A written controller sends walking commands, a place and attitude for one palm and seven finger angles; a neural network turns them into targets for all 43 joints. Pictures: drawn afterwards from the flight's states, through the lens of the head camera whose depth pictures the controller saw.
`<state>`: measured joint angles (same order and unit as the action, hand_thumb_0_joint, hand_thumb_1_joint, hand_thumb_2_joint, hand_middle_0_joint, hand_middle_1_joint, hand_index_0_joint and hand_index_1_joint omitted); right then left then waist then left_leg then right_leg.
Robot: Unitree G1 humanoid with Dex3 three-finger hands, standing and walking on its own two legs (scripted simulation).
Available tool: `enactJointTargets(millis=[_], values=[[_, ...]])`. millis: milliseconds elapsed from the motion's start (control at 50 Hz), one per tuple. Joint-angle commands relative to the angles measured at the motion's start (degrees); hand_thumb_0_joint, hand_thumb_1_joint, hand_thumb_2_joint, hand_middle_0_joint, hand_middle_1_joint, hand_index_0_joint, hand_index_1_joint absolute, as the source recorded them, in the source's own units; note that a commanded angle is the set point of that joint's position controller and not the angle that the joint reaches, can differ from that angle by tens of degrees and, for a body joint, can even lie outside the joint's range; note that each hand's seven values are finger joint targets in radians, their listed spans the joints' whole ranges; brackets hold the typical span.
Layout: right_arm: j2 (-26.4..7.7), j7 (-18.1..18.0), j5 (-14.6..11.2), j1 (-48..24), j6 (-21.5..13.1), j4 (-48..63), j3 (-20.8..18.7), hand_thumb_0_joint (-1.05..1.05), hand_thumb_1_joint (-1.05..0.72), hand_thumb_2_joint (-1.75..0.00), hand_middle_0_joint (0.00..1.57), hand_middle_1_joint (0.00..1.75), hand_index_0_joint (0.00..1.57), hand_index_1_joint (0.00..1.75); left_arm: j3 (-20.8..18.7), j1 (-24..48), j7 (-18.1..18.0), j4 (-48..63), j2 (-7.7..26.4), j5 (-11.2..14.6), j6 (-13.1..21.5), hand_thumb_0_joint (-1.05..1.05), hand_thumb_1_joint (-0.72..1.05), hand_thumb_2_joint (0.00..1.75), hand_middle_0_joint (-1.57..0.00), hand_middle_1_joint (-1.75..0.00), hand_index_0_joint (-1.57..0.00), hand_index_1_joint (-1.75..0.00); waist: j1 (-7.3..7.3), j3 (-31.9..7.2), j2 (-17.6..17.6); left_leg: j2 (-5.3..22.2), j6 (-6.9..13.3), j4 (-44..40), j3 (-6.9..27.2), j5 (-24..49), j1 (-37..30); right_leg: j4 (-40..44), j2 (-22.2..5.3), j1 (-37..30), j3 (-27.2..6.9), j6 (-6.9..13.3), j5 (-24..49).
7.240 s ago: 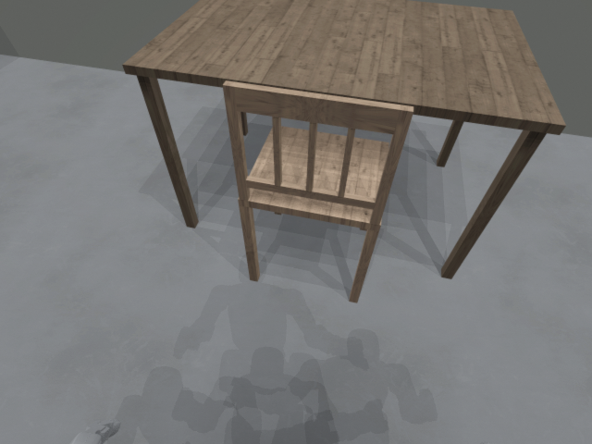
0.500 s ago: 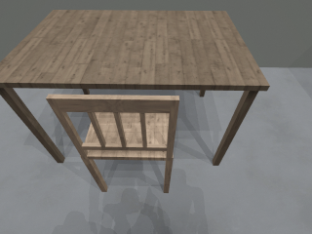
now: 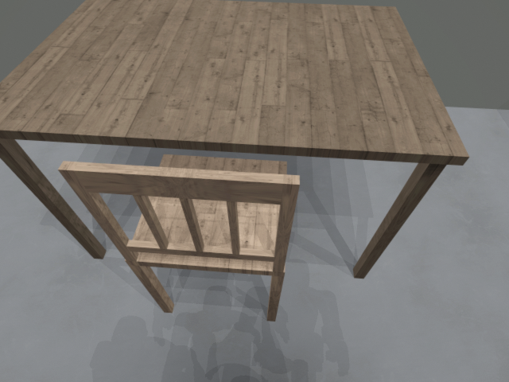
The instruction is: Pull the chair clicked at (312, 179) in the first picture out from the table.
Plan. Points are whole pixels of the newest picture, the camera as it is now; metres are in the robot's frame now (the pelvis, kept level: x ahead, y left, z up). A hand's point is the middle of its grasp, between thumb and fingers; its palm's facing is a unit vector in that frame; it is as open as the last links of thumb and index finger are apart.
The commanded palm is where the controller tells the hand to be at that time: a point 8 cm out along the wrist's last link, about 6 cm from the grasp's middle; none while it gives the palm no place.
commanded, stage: come to a stop and stand still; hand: left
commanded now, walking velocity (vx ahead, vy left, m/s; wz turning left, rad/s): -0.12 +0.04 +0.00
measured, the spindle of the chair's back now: (193, 224) +0.43 +0.17 -0.11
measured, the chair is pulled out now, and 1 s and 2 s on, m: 0.00 0.00 0.00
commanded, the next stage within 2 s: look again from close up in 1.04 s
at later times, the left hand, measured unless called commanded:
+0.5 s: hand out of the picture +0.00 +0.21 -0.18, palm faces +0.05 -0.97 -0.22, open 7.4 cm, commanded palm none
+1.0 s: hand out of the picture -0.10 +0.18 -0.17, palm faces +0.01 -0.99 -0.17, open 7.4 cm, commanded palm none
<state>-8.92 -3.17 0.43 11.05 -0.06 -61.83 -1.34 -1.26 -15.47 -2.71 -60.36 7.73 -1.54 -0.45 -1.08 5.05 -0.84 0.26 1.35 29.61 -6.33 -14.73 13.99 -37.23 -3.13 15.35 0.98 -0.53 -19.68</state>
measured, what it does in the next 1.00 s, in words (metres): steps on the spot: right foot, then left foot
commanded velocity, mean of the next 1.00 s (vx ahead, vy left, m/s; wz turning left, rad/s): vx -0.01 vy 0.03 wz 0.00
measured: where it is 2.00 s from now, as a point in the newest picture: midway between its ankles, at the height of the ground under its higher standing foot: outside the picture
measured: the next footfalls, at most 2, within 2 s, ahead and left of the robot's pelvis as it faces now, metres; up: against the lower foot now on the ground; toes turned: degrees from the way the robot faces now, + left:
right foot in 0.02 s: +0.03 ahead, -0.13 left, +0.00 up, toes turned -2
left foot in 0.40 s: +0.02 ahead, +0.09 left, +0.00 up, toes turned +6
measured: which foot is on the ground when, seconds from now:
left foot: down 0.00-0.06, up 0.08-0.38, down 0.40-1.00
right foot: up 0.00-0.00, down 0.02-0.40, up 0.42-0.62, down 0.64-1.00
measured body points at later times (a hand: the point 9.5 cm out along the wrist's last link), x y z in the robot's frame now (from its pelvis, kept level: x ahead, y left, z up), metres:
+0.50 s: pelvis -0.04 +0.02 +0.00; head -0.02 +0.04 +0.45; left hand +0.00 +0.26 -0.16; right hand +0.02 -0.22 -0.14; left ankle -0.04 +0.12 -0.73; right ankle -0.04 -0.11 -0.71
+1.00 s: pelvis -0.08 +0.02 +0.01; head -0.07 +0.03 +0.46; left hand -0.10 +0.24 -0.15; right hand -0.10 -0.20 -0.15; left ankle -0.04 +0.12 -0.73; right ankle -0.10 -0.09 -0.73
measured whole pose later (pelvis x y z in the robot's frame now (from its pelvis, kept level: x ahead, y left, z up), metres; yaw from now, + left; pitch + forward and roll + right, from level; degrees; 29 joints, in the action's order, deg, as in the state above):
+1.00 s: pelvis -0.08 +0.02 +0.01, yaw -1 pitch -1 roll +0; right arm -8.5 -1.2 0.6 16.9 1.4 -65.0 -0.6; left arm -0.1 -18.8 -1.7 -64.4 7.8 -1.1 0.0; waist 0.3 1.4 -0.5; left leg -1.5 2.0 21.2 -2.8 -7.9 12.7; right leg -23.1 0.1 8.5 0.3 0.3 -13.8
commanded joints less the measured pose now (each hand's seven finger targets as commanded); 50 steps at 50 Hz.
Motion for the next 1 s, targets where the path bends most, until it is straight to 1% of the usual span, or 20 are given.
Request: enactJointTargets(millis=[0, 40, 80, 140, 200, 280, 340, 360, 380, 400, 420, 460, 540, 580, 620, 640, 660, 700, 840, 980], values=[[-5.95, 0.69, -0.07, 2.88, 0.89, 3.29, -2.26, 0.00, -0.90, -0.90, 0.20, 0.30, 0.20, 0.30, -1.48, -8.16, 0.20, 0.97, 6.92, -0.34, 0.36, 0.00, 0.90, 0.90, -0.20, -0.30, -0.20, -0.30, 0.59, -4.29, -5.27, 4.68, -0.10, 2.06, 4.79, 11.02, -0.82, 12.51, -5.99, -1.22, -9.68, 3.01, 26.29], [-3.42, 1.23, 0.12, 4.10, 2.09, 3.39, -2.14, 0.00, -0.90, -0.90, 0.20, 0.30, 0.20, 0.30, -1.92, -4.69, 0.50, 2.52, 10.57, 0.00, 0.76, 0.00, 0.90, 0.90, -0.20, -0.30, -0.20, -0.30, 1.62, -3.92, -8.03, 0.03, -2.22, 7.39, 2.49, -4.97, 0.10, 15.42, -13.59, -0.05, -14.70, 8.20, 34.47], [-3.69, 1.22, 0.50, 2.18, 2.49, 3.80, -2.20, 0.00, -0.90, -0.90, 0.20, 0.30, 0.20, 0.30, -2.12, -3.75, 0.13, 3.01, 10.34, -0.13, 0.99, 0.00, 0.90, 0.90, -0.20, -0.30, -0.20, -0.30, 0.34, -4.06, -8.63, 0.41, -2.47, 14.60, 3.99, -13.10, 4.87, 14.53, -14.39, -4.03, -15.05, 11.00, 45.09], [-4.64, 1.06, 0.19, 1.16, 2.43, 4.60, -2.23, 0.00, -0.90, -0.90, 0.20, 0.30, 0.20, 0.30, -2.76, -4.19, -0.43, 3.24, 11.30, -0.24, 1.09, 0.00, 0.90, 0.90, -0.20, -0.30, -0.20, -0.30, -0.88, -6.10, -8.35, -0.36, -2.97, 20.61, 6.24, -16.55, 10.04, 11.49, -15.41, -11.94, -14.53, 13.27, 58.64], [-5.19, 1.17, 0.12, -0.04, 2.38, 5.79, -2.21, 0.00, -0.90, -0.90, 0.20, 0.30, 0.20, 0.30, -3.56, -4.28, -0.83, 4.04, 12.64, -0.47, 0.70, 0.00, 0.90, 0.90, -0.20, -0.30, -0.20, -0.30, -1.87, -7.29, -8.54, -0.80, -3.49, 20.45, 7.35, -16.39, 11.91, 10.64, -15.75, -15.82, -14.61, 14.01, 58.47], [-4.75, 1.42, -0.12, 1.24, 2.26, 6.36, -2.14, 0.00, -0.90, -0.90, 0.20, 0.30, 0.20, 0.30, -3.89, -1.26, -0.62, 5.60, 13.59, -0.49, 0.05, 0.00, 0.90, 0.90, -0.20, -0.30, -0.20, -0.30, -0.76, -8.08, -7.97, -0.96, -3.41, 9.82, 6.41, -11.46, 6.17, 10.16, -14.27, -12.45, -13.21, 12.27, 48.01], [-5.01, 1.46, -0.05, 6.89, 1.38, 4.51, -2.06, 0.00, -0.90, -0.90, 0.20, 0.30, 0.20, 0.30, -3.44, 2.49, -0.07, 6.52, 12.15, 0.29, -0.43, 0.00, 0.90, 0.90, -0.20, -0.30, -0.20, -0.30, 2.29, -8.86, -5.47, -0.34, -2.69, -8.21, 4.95, 5.32, -9.67, 7.45, -8.29, -2.30, -8.64, 5.87, 26.89], [-7.92, 1.36, 0.38, 6.90, 0.91, 4.85, -2.40, 0.00, -0.90, -0.90, 0.20, 0.30, 0.20, 0.30, -2.99, 2.26, 0.10, 7.15, 9.94, 0.49, -0.92, 0.00, 0.90, 0.90, -0.20, -0.30, -0.20, -0.30, 2.15, -8.26, 2.95, 5.69, -0.69, -10.87, 11.31, 9.02, -11.42, 3.90, -3.77, 3.02, -5.31, 2.88, 12.80], [-10.74, 1.36, 0.94, 4.18, 0.91, 5.94, -2.57, 0.00, -0.90, -0.90, 0.20, 0.30, 0.20, 0.30, -2.47, 1.97, 0.16, 7.28, 7.03, 0.57, -1.43, 0.00, 0.90, 0.90, -0.20, -0.30, -0.20, -0.30, 1.23, -5.06, 14.26, 14.43, 3.87, -14.02, 20.46, 14.72, -5.23, -1.57, 1.31, 5.41, -0.57, -0.12, -5.58], [-10.62, 1.56, 1.20, 1.10, 1.32, 6.79, -2.13, 0.00, -0.90, -0.90, 0.20, 0.30, 0.20, 0.30, -2.38, 2.25, -0.06, 6.91, 7.11, 0.35, -1.79, 0.00, 0.90, 0.90, -0.20, -0.30, -0.20, -0.30, 0.84, -2.73, 13.77, 16.41, 7.77, -16.20, 21.22, 10.36, 4.41, -7.89, 1.66, 0.72, -1.22, -0.31, -10.49], [-8.39, 1.71, 1.11, -1.24, 0.99, 7.00, -1.44, 0.00, -0.90, -0.90, 0.20, 0.30, 0.20, 0.30, -2.37, 1.76, -0.12, 5.87, 7.05, -0.08, -2.12, 0.00, 0.90, 0.90, -0.20, -0.30, -0.20, -0.30, 0.00, -1.39, 11.57, 14.63, 8.42, -18.15, 19.70, 5.86, 7.47, -11.81, 1.13, -0.55, -1.97, 0.18, -9.23], [-8.42, 1.31, 1.05, -2.25, 0.80, 7.27, -1.17, 0.00, -0.90, -0.90, 0.20, 0.30, 0.20, 0.30, -2.18, 0.27, 0.39, 4.78, 6.86, -0.22, -2.22, 0.00, 0.90, 0.90, -0.20, -0.30, -0.20, -0.30, -0.84, -0.55, 9.86, 13.01, 8.75, -16.65, 19.13, 7.88, 6.29, -13.01, 1.20, 0.87, -2.30, 0.21, -7.21], [-8.68, 1.14, 0.82, 0.78, 0.69, 5.34, -1.17, 0.00, -0.90, -0.90, 0.20, 0.30, 0.20, 0.30, -1.14, -1.58, 0.81, 3.51, 5.64, 0.24, -0.84, 0.00, 0.90, 0.90, -0.20, -0.30, -0.20, -0.30, -0.21, -4.12, 6.71, 11.59, 8.31, -12.40, 16.93, 15.49, -3.60, 0.89, 0.91, 0.27, -0.32, -0.28, -4.59], [-8.30, 1.20, 0.34, 2.20, 0.52, 4.43, -1.14, 0.00, -0.90, -0.90, 0.20, 0.30, 0.20, 0.30, -0.83, -4.03, 0.63, 1.95, 5.75, 0.36, -0.07, 0.00, 0.90, 0.90, -0.20, -0.30, -0.20, -0.30, -0.64, -6.57, 3.65, 8.99, 5.49, -8.70, 15.63, 14.50, -5.00, 13.66, 0.85, -5.00, -0.60, -0.38, 5.18], [-5.96, 1.42, -0.29, 3.34, 0.37, 3.84, -0.72, 0.00, -0.90, -0.90, 0.20, 0.30, 0.20, 0.30, -0.65, -3.10, 0.41, 1.20, 7.99, 0.36, 0.89, 0.00, 0.90, 0.90, -0.20, -0.30, -0.20, -0.30, 1.33, -5.35, -2.22, 4.46, 0.95, -6.74, 11.71, 8.81, -3.34, 19.00, -4.39, -5.22, -8.64, 2.02, 11.75], [-5.27, 1.54, -0.16, 3.91, 0.34, 3.61, -0.60, 0.00, -0.90, -0.90, 0.20, 0.30, 0.20, 0.30, -0.70, -2.50, 0.48, 1.24, 8.78, 0.59, 1.07, 0.00, 0.90, 0.90, -0.20, -0.30, -0.20, -0.30, 1.67, -4.57, -1.42, 3.60, 0.09, -7.66, 10.79, 8.68, -4.22, 18.75, -6.44, -4.02, -8.98, 3.18, 15.17], [-5.06, 1.66, 0.04, 4.19, 0.06, 2.98, -0.38, 0.00, -0.90, -0.90, 0.20, 0.30, 0.20, 0.30, -0.40, -2.97, 0.51, 0.83, 8.57, 0.69, 1.20, 0.00, 0.90, 0.90, -0.20, -0.30, -0.20, -0.30, 1.79, -5.42, 1.17, 3.69, -0.09, -8.93, 11.06, 10.81, -6.90, 17.25, -6.22, -2.73, -8.34, 3.47, 16.22], [-6.05, 1.52, 0.16, 3.81, 0.17, 1.73, -0.48, 0.00, -0.90, -0.90, 0.20, 0.30, 0.20, 0.30, -0.17, -2.59, 0.49, -0.27, 7.48, 0.76, 1.68, 0.00, 0.90, 0.90, -0.20, -0.30, -0.20, -0.30, 1.77, -6.07, -4.05, 4.74, -0.24, -8.31, 10.74, 11.36, -8.38, 18.02, -4.09, -2.66, -7.13, 2.45, 13.61], [-6.05, 1.82, 0.27, 5.33, 0.82, -0.72, 0.02, 0.00, -0.90, -0.90, 0.20, 0.30, 0.20, 0.30, 0.05, -5.03, 0.63, -2.17, 6.96, 0.48, 0.97, 0.00, 0.90, 0.90, -0.20, -0.30, -0.20, -0.30, 1.36, 3.82, -0.51, 4.20, -0.29, -14.45, 11.47, -4.42, -2.51, 22.54, -2.27, 2.60, -7.05, 1.70, -4.16], [-5.03, 1.60, 0.50, 7.88, 0.46, -1.44, 0.05, 0.00, -0.90, -0.90, 0.20, 0.30, 0.20, 0.30, -0.21, -8.04, 0.68, -2.88, 5.66, 0.52, 1.05, 0.00, 0.90, 0.90, -0.20, -0.30, -0.20, -0.30, 1.06, 0.11, 2.23, 4.28, 0.02, -14.87, 12.34, -5.65, -1.47, 20.68, -1.85, 0.52, -6.23, 1.93, -1.77]])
